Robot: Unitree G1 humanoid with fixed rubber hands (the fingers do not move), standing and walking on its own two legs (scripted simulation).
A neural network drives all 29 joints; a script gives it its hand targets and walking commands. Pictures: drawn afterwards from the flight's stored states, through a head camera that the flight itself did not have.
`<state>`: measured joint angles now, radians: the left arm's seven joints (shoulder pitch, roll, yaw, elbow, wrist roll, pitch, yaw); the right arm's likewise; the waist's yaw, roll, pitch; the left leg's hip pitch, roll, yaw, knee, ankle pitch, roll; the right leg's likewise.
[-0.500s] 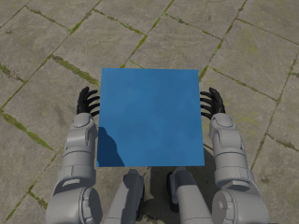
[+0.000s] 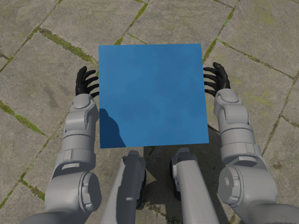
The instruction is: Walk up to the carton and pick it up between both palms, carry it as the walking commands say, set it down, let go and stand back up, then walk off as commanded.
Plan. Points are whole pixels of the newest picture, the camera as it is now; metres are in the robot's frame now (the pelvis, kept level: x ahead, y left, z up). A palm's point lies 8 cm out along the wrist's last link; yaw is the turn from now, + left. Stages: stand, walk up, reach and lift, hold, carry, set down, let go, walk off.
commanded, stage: set down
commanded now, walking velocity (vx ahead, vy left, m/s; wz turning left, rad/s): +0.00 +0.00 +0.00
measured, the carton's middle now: (150, 102) +0.45 +0.02 -0.21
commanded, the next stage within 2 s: none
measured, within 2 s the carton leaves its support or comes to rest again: neither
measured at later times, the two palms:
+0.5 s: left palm (96, 104) +0.44 +0.21 -0.20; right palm (201, 102) +0.45 -0.16 -0.21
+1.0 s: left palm (102, 98) +0.48 +0.20 -0.27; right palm (196, 93) +0.50 -0.16 -0.27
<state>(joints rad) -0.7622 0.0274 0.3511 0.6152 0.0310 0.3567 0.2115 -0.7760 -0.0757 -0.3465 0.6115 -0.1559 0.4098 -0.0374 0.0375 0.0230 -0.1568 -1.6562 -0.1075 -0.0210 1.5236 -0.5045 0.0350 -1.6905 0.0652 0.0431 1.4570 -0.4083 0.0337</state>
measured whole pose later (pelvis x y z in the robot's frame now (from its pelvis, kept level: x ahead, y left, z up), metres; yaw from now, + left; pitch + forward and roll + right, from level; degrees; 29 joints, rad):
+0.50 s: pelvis -0.05 -0.01 -0.08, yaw +1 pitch +24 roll -1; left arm -1.10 0.21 0.30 0.39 -0.08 0.47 0.22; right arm -1.08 -0.17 -0.27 0.35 0.04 0.51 -0.17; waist 0.04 0.01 0.53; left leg -1.72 -0.13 -0.03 1.85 -0.54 -0.01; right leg -1.75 0.10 0.02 1.78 -0.44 0.03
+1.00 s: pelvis -0.05 -0.01 -0.15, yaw +1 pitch +27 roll -1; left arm -1.33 0.26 0.30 0.59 -0.07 0.42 0.26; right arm -1.36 -0.27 -0.31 0.63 0.03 0.45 -0.13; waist 0.03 0.02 0.53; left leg -1.96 -0.13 0.00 2.03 -0.54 0.01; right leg -1.99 0.10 0.03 1.96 -0.45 0.06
